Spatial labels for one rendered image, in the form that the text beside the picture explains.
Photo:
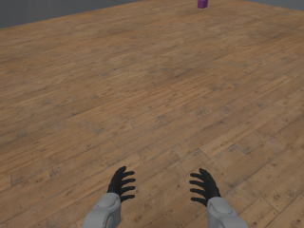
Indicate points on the left robot forearm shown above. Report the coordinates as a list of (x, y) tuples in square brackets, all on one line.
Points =
[(106, 213)]

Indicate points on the right robot forearm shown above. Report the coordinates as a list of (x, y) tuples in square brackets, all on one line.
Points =
[(220, 214)]

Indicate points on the left robot hand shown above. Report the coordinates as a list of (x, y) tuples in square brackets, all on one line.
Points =
[(117, 182)]

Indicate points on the right robot hand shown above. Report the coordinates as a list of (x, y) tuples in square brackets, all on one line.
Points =
[(208, 184)]

